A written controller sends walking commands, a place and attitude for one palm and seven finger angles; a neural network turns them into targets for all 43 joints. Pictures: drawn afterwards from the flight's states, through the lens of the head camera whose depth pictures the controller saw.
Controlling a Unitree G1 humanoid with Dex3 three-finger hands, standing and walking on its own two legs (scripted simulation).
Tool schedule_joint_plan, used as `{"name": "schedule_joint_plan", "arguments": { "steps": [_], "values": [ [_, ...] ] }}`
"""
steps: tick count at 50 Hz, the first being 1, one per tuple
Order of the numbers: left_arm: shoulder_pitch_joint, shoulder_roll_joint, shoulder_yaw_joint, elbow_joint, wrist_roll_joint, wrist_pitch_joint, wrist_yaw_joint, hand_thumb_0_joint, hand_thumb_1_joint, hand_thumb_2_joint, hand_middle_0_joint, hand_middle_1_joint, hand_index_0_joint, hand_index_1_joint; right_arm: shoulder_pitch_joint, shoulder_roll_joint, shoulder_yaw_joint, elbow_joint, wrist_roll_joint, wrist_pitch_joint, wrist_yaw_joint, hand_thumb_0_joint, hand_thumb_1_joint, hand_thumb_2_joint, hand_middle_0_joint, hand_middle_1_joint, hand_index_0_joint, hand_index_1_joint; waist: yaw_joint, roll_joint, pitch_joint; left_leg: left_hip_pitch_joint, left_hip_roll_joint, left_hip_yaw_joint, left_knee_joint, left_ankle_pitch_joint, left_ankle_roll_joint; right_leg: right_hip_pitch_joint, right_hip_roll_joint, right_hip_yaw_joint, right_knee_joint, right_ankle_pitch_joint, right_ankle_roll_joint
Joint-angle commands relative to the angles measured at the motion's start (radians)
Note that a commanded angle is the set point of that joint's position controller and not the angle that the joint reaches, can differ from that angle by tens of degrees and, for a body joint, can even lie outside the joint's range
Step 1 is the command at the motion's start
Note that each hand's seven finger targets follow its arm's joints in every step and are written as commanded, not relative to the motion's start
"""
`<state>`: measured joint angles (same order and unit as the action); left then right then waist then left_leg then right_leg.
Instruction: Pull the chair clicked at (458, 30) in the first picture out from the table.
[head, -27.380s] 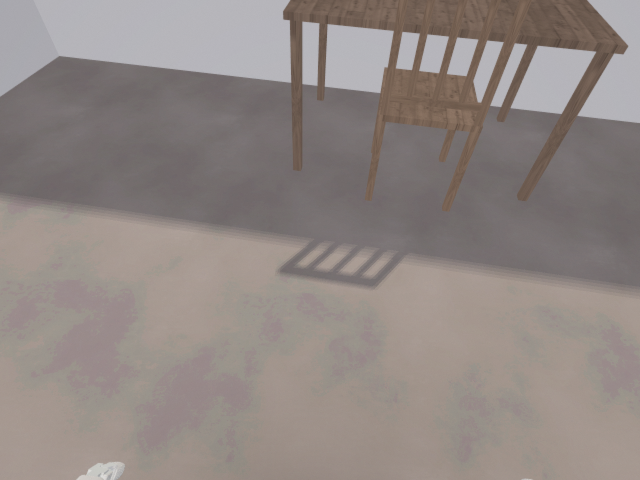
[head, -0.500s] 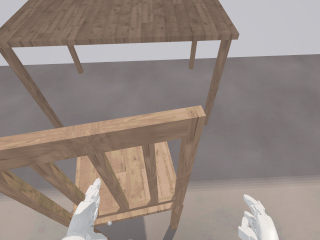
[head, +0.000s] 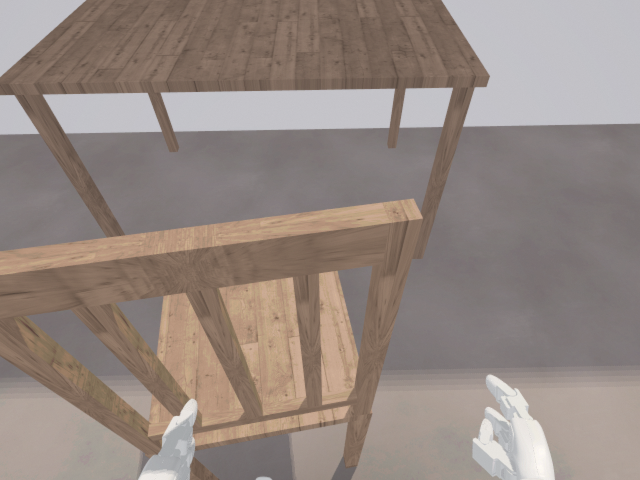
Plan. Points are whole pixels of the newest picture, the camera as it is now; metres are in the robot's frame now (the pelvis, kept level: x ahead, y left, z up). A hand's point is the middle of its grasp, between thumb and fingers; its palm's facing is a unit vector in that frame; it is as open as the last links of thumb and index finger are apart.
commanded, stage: draw the hand back to the body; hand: left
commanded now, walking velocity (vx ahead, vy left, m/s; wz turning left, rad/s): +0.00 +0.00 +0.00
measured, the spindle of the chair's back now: (234, 364) +0.27 +0.12 +0.01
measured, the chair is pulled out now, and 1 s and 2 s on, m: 0.58 0.57 0.56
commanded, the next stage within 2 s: step back with the hand held close in 1.56 s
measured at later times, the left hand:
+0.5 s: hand (148, 479) +0.13 +0.16 +0.08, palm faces +0.03 -0.99 -0.10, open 17.0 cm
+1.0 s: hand (51, 416) +0.17 +0.23 +0.14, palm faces +0.31 -0.84 -0.44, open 11.5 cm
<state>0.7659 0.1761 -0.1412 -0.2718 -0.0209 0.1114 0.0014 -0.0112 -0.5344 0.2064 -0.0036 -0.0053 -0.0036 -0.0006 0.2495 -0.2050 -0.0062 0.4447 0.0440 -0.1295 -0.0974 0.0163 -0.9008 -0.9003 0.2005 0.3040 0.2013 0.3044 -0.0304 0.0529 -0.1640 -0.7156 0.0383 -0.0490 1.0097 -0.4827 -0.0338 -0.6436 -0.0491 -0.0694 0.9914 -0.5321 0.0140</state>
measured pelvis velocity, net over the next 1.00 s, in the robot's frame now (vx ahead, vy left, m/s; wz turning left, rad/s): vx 0.01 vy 0.00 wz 0.00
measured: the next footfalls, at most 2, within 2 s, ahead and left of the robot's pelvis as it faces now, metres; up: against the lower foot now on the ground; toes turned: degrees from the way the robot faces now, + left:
none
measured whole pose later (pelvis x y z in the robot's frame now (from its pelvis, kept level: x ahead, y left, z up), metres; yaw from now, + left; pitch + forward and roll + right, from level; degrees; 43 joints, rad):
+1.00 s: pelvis +0.01 +0.00 +0.05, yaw +0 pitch -3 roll +0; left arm 0.65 0.35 0.16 -0.42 -0.06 0.08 0.14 0.00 0.27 0.60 -0.24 -0.24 -0.20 -0.21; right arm 0.18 -0.22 0.04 0.63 0.03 -0.22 -0.14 0.02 -0.90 -0.90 0.20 0.30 0.20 0.30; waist 0.08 0.07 0.03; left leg -0.20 0.05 -0.03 0.58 -0.32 -0.04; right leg -0.14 -0.03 -0.07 0.56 -0.36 0.01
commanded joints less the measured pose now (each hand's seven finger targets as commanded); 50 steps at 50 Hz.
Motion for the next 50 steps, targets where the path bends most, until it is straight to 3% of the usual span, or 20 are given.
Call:
{"name": "schedule_joint_plan", "arguments": {
  "steps": [1,2,3,6,8,11,15,16,19,24,25,26,27,29,31,36,39,42,46,50],
  "values": [
    [-0.004,0.047,0.105,-0.298,-0.117,-0.236,-0.006,0.0,-0.55,0.2,0.0,0.0,0.0,0.0,-0.074,-0.098,-0.05,-0.135,-0.005,-0.091,-0.018,0.0,-0.9,-0.9,0.2,0.3,0.2,0.3,-0.003,-0.087,-0.056,0.057,-0.037,0.029,-0.076,0.219,0.065,-0.024,0.035,-0.023,-0.146,0.25,-0.021],
    [0.0,0.06,0.136,-0.319,-0.135,-0.278,-0.008,0.0,-0.55,0.2,0.0,0.0,0.0,0.0,-0.063,-0.1,-0.054,-0.131,-0.003,-0.1,-0.017,0.0,-0.9,-0.9,0.2,0.3,0.2,0.3,0.003,-0.046,-0.091,0.075,-0.04,0.027,-0.075,0.232,0.062,-0.019,0.035,-0.022,-0.134,0.253,-0.023],
    [0.027,0.036,0.117,-0.333,-0.141,-0.314,-0.015,0.0,-0.55,0.2,0.0,0.0,0.0,0.0,-0.064,-0.094,-0.053,-0.13,0.0,-0.108,-0.012,0.0,-0.9,-0.9,0.2,0.3,0.2,0.3,0.012,-0.013,-0.106,0.09,-0.041,0.029,-0.076,0.244,0.061,-0.02,0.036,-0.023,-0.124,0.258,-0.023],
    [0.027,0.054,0.154,-0.3,-0.152,-0.414,-0.032,0.0,-0.55,0.2,0.0,0.0,0.0,0.0,-0.082,-0.089,-0.062,-0.096,0.004,-0.111,0.004,0.0,-0.9,-0.9,0.2,0.3,0.2,0.3,0.019,-0.017,-0.08,0.045,-0.031,0.021,-0.057,0.238,0.054,-0.049,0.042,-0.023,-0.097,0.24,-0.027],
    [-0.004,0.072,0.155,-0.383,-0.16,-0.478,-0.042,0.0,-0.55,0.2,0.0,0.0,0.0,0.0,-0.085,-0.088,-0.062,-0.1,0.006,-0.119,0.011,0.0,-0.9,-0.9,0.2,0.3,0.2,0.3,0.026,0.032,-0.118,0.067,-0.031,0.023,-0.062,0.229,0.053,-0.049,0.042,-0.017,-0.084,0.215,-0.031],
    [-0.003,0.12,0.204,-0.42,-0.169,-0.531,-0.047,0.0,-0.55,0.2,0.0,0.0,0.0,0.0,-0.102,-0.084,-0.065,-0.083,0.013,-0.12,0.015,0.0,-0.9,-0.9,0.2,0.3,0.2,0.3,0.04,0.05,-0.138,0.065,-0.025,0.022,-0.064,0.234,0.054,-0.034,0.044,-0.009,-0.082,0.207,-0.036],
    [-0.043,0.116,0.223,-0.431,-0.208,-0.582,-0.072,0.0,-0.55,0.2,0.0,0.0,0.0,0.0,-0.111,-0.079,-0.058,-0.067,0.017,-0.128,0.018,0.0,-0.9,-0.9,0.2,0.3,0.2,0.3,0.03,0.015,-0.116,0.058,-0.024,0.015,-0.073,0.194,0.052,-0.039,0.047,-0.011,-0.104,0.162,-0.029],
    [-0.051,0.15,0.262,-0.418,-0.213,-0.578,-0.077,0.0,-0.55,0.2,0.0,0.0,0.0,0.0,-0.122,-0.082,-0.058,-0.064,0.02,-0.128,0.014,0.0,-0.9,-0.9,0.2,0.3,0.2,0.3,0.035,0.014,-0.124,0.066,-0.021,0.015,-0.078,0.192,0.055,-0.018,0.044,-0.006,-0.118,0.159,-0.03],
    [-0.061,0.143,0.276,-0.412,-0.241,-0.545,-0.099,0.0,-0.55,0.2,0.0,0.0,0.0,0.0,-0.134,-0.084,-0.047,-0.071,0.028,-0.139,0.005,0.0,-0.9,-0.9,0.2,0.3,0.2,0.3,0.027,0.0,-0.098,0.091,-0.02,0.014,-0.11,0.136,0.055,0.005,0.036,-0.005,-0.169,0.1,-0.023],
    [-0.138,0.19,0.342,-0.42,-0.272,-0.479,-0.122,0.0,-0.369,0.287,-0.025,-0.037,-0.025,-0.037,-0.144,-0.094,-0.027,-0.061,0.037,-0.173,-0.021,0.0,-0.9,-0.9,0.2,0.3,0.2,0.3,0.027,-0.004,-0.052,0.136,-0.017,0.005,-0.164,0.069,0.056,0.041,0.029,0.009,-0.252,0.009,-0.021],
    [-0.056,0.383,0.393,-0.385,-0.094,-0.345,0.013,0.0,-0.332,0.305,-0.03,-0.045,-0.03,-0.045,-0.149,-0.088,-0.023,-0.078,0.008,-0.131,-0.05,0.0,-0.9,-0.9,0.2,0.3,0.2,0.3,0.113,0.014,-0.079,0.189,0.016,0.016,-0.207,0.066,0.048,0.117,-0.011,0.087,-0.323,0.006,-0.047],
    [-0.064,0.331,0.385,-0.441,-0.082,-0.277,0.072,0.0,-0.296,0.322,-0.035,-0.053,-0.035,-0.053,-0.157,-0.077,-0.012,-0.097,0.008,-0.119,-0.058,0.0,-0.9,-0.9,0.2,0.3,0.2,0.3,0.087,0.013,-0.033,0.212,0.005,0.023,-0.227,0.066,0.048,0.126,-0.016,0.068,-0.354,0.013,-0.041],
    [-0.102,0.289,0.345,-0.483,-0.064,-0.243,0.101,0.0,-0.26,0.34,-0.04,-0.06,-0.04,-0.06,-0.14,-0.074,-0.002,-0.095,0.002,-0.11,-0.066,0.0,-0.9,-0.9,0.2,0.3,0.2,0.3,0.071,0.054,0.001,0.245,0.004,0.035,-0.24,0.074,0.049,0.129,-0.018,0.056,-0.367,0.023,-0.039],
    [-0.106,0.282,0.353,-0.431,-0.05,-0.192,0.134,0.0,-0.188,0.375,-0.05,-0.075,-0.05,-0.075,-0.15,-0.075,0.003,-0.077,-0.003,-0.091,-0.077,0.0,-0.9,-0.9,0.2,0.3,0.2,0.3,0.068,0.018,0.079,0.282,0.01,0.036,-0.265,0.091,0.05,0.133,-0.012,0.041,-0.413,0.041,-0.037],
    [-0.15,0.303,0.381,-0.409,-0.049,-0.171,0.148,0.0,-0.115,0.41,-0.06,-0.09,-0.06,-0.09,-0.167,-0.082,0.009,-0.068,-0.004,-0.084,-0.084,0.0,-0.9,-0.9,0.2,0.3,0.2,0.3,0.067,-0.035,0.119,0.315,0.01,0.033,-0.3,0.099,0.051,0.168,-0.011,0.039,-0.463,0.049,-0.036],
    [-0.212,0.348,0.441,-0.424,-0.041,-0.169,0.168,0.0,0.066,0.497,-0.085,-0.128,-0.085,-0.128,-0.181,-0.092,0.017,-0.044,-0.008,-0.102,-0.084,0.0,-0.9,-0.9,0.2,0.3,0.2,0.3,0.08,0.014,0.124,0.433,0.003,0.032,-0.394,0.149,0.049,0.274,-0.01,0.032,-0.516,0.148,-0.038],
    [-0.238,0.34,0.444,-0.46,-0.037,-0.176,0.173,0.0,0.175,0.55,-0.1,-0.15,-0.1,-0.15,-0.181,-0.093,0.021,-0.033,-0.012,-0.12,-0.078,0.0,-0.9,-0.9,0.2,0.3,0.2,0.3,0.081,0.061,0.113,0.501,0.001,0.034,-0.448,0.195,0.048,0.325,-0.009,0.021,-0.523,0.223,-0.035],
    [-0.236,0.33,0.46,-0.439,-0.036,-0.174,0.175,0.0,0.284,0.603,-0.115,-0.173,-0.115,-0.173,-0.186,-0.096,0.019,-0.007,-0.015,-0.131,-0.069,0.0,-0.9,-0.9,0.2,0.3,0.2,0.3,0.083,0.019,0.107,0.533,0.002,0.032,-0.479,0.265,0.047,0.384,-0.007,0.015,-0.534,0.316,-0.034],
    [-0.317,0.369,0.5,-0.485,-0.03,-0.174,0.185,0.0,0.429,0.673,-0.135,-0.202,-0.135,-0.202,-0.202,-0.107,0.016,0.019,-0.018,-0.148,-0.058,0.0,-0.9,-0.9,0.2,0.3,0.2,0.3,0.086,0.06,0.094,0.579,0.0,0.035,-0.509,0.334,0.046,0.437,-0.008,0.021,-0.554,0.397,-0.036],
    [-0.367,0.398,0.543,-0.513,-0.03,-0.173,0.194,0.0,0.574,0.743,-0.155,-0.233,-0.155,-0.233,-0.204,-0.11,0.017,0.037,-0.023,-0.158,-0.05,0.0,-0.9,-0.9,0.2,0.3,0.2,0.3,0.089,0.057,0.071,0.625,0.003,0.041,-0.528,0.404,0.048,0.478,-0.011,0.016,-0.557,0.476,-0.032]
  ]
}}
